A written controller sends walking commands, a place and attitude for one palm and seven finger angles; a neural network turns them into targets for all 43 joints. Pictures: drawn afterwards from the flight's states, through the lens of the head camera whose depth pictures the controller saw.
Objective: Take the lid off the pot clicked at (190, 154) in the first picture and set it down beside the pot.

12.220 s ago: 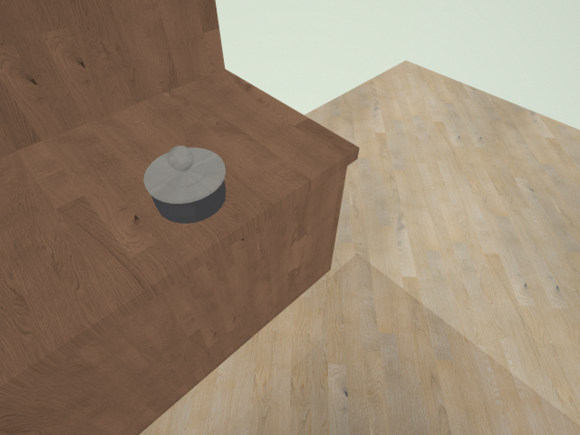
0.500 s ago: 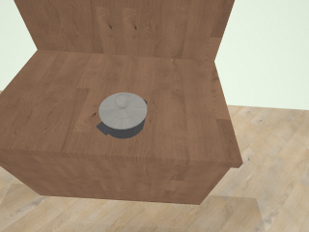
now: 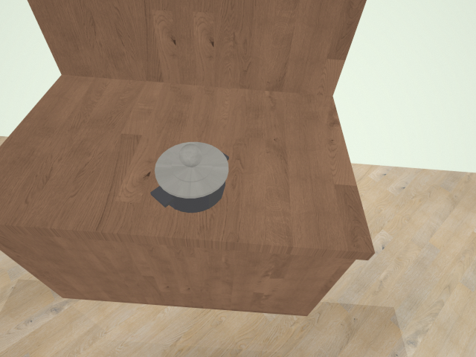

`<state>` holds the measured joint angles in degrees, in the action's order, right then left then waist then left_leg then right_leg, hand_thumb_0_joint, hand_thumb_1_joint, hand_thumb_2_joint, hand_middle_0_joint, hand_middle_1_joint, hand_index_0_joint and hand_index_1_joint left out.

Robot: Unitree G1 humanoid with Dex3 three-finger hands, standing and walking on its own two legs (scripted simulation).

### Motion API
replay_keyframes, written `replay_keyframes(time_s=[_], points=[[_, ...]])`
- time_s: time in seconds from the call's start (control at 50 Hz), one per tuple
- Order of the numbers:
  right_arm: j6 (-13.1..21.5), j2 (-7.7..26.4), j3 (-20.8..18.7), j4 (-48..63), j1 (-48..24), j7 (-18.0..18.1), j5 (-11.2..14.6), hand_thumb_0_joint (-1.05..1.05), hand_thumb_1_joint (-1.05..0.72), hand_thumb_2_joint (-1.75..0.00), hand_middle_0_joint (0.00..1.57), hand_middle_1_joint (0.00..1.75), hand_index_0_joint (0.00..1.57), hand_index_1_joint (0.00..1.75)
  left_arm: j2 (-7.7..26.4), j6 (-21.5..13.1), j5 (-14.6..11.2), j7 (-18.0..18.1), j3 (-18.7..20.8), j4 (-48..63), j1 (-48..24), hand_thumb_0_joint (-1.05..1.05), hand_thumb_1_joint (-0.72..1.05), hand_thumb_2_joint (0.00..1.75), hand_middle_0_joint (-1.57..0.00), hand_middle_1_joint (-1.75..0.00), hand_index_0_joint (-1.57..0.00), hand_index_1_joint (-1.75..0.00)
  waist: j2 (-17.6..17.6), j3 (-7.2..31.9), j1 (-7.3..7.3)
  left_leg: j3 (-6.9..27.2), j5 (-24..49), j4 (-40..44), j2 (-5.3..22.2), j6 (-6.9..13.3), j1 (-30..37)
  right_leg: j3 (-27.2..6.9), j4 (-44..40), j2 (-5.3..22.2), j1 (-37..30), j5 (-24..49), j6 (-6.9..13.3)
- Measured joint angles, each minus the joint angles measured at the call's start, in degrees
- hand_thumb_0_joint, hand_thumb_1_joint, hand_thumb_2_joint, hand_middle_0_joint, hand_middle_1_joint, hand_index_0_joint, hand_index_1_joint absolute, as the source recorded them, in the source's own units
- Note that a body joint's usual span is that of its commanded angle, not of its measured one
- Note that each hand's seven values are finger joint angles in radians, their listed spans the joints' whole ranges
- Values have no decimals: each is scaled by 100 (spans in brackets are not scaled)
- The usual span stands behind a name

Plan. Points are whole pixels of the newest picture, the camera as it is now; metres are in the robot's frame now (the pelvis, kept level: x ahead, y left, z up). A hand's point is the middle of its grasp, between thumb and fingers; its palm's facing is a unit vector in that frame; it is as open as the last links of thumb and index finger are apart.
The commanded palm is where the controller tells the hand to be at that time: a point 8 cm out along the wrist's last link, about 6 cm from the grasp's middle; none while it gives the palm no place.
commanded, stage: look again from close up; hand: left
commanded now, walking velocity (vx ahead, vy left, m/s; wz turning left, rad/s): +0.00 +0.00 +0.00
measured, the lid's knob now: (190, 155) +0.52 +0.14 -0.01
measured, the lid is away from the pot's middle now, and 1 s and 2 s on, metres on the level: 0.00 0.00 0.00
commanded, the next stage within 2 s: lift the closed hand beside the body in 0.02 s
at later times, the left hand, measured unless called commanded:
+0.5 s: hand out of the picture +0.10 +0.19 -0.09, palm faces +0.18 -0.96 -0.21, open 4.8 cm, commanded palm +0.07 +0.25 -0.06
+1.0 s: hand out of the picture +0.10 +0.24 -0.06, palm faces +0.23 -0.90 -0.37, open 3.1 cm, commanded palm +0.06 +0.28 -0.02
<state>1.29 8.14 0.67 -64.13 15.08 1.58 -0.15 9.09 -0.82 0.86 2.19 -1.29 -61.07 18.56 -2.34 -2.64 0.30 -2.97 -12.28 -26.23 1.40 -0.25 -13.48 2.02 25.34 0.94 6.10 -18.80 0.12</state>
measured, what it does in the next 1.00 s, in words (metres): stands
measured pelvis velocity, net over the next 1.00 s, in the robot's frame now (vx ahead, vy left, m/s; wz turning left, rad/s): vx -0.01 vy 0.01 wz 0.03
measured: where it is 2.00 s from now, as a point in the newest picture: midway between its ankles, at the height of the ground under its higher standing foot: outside the picture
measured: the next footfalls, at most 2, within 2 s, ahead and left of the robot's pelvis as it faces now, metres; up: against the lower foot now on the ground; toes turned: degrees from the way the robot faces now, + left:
none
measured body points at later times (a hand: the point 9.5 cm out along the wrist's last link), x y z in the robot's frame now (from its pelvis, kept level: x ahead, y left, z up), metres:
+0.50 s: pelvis -0.03 +0.00 -0.01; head -0.03 +0.00 +0.44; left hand +0.09 +0.24 -0.07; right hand +0.19 -0.23 -0.06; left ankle +0.02 +0.12 -0.74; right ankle -0.06 -0.11 -0.74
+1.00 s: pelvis -0.01 +0.01 -0.01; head +0.00 +0.00 +0.44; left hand +0.09 +0.29 -0.04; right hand +0.15 -0.21 -0.11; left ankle +0.02 +0.12 -0.74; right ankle -0.06 -0.11 -0.74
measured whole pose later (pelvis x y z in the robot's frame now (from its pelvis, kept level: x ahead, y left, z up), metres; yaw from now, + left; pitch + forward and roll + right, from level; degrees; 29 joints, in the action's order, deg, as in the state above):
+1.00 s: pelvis -0.01 +0.01 -0.01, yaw +1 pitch +1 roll +0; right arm 5.9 11.4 1.3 -36.7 13.9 4.6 0.7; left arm 13.2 -0.1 -0.4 5.5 6.1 -8.6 32.0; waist 1.5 -0.4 1.5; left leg -1.9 -13.5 -31.1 0.3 0.7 -18.4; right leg 3.1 30.7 2.1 10.6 -20.8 -0.7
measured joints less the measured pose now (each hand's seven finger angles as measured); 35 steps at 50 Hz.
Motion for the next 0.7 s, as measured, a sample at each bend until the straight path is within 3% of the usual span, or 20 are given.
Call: replay_keyframes(time_s=[0.14, 0.16, 0.2, 0.24, 0.28, 0.34, 0.44, 0.58, 0.7], points=[[-23, 3, 1, 10, 28, -18, -4, 2, -93, -89, 20, 30, 20, 30, -43, -34, 27, 32, -7, -44, 16, 1, 91, 89, -20, -30, -20, -30, 48, -19, -5, 27, -13, -98, 38, 8, -86, 22, -48, -37, 9, 49, -14], [53, 47, 6, 229, 132, -27, 76, 2, -93, -89, 20, 30, 20, 30, -33, 205, -129, 61, -115, 648, 204, 1, 91, 89, -20, -30, -20, -30, 89, -62, 16, 34, -41, -165, 41, 10, -118, 28, -19, -40, 24, 53, -22], [535, 139, 45, 660, 398, 71, 251, 2, -94, -89, 20, 30, 21, 30, 158, 411, -146, 379, -180, 2275, 742, 4, 96, 89, -22, -31, -21, -32, 125, -12, 97, 4, -39, -146, -17, 23, -99, 4, 114, 22, 80, -4, -27], [915, 279, 41, 968, 439, 120, 335, 2, -93, -89, 20, 30, 21, 30, 286, 392, -189, 585, -226, 3275, 944, 6, 98, 89, -25, -34, -24, -35, 255, 62, 15, 76, -11, -143, -102, 56, -77, 87, 160, 97, 32, -53, -59], [1048, 423, 0, 1246, 259, 80, 285, 2, -93, -89, 20, 30, 20, 30, 259, 257, -91, 603, -215, 3477, 758, 5, 98, 89, -28, -38, -28, -39, 390, 160, -91, 130, 24, -179, -164, 96, -155, 148, 243, 154, 103, -75, -88], [976, 510, -89, 1705, -131, -22, 192, 2, -92, -89, 20, 30, 20, 30, 77, 168, -24, 436, -39, 3505, 478, 4, 96, 89, -36, -48, -36, -48, 458, 303, -126, 92, 78, -201, -174, 106, -270, 107, 397, 176, 296, -79, -95], [759, 482, -102, 2585, -570, -6, 171, 2, -91, -89, 20, 30, 20, 30, -63, -68, -82, 212, 200, 4090, 631, 2, 93, 89, -55, -68, -54, -68, 338, 365, -45, 80, 103, -255, -107, 65, -311, 86, 490, 114, 366, -69, -58], [565, 494, -61, 3305, -771, 196, 169, 1, -91, -89, 20, 30, 20, 30, 96, -163, -204, 180, 388, 4467, 810, 2, 91, 89, -84, -99, -83, -100, 212, 199, 161, 216, 99, -361, -27, 14, -393, 211, 427, 15, 331, -19, 4], [463, 417, 44, 3309, -623, 276, 122, 1, -90, -89, 20, 30, 21, 30, 245, -91, -195, 214, 508, 4517, 895, 2, 90, 89, -108, -126, -108, -127, 224, 161, 212, 259, 50, -435, -39, 19, -492, 254, 445, 21, 386, -53, 1]])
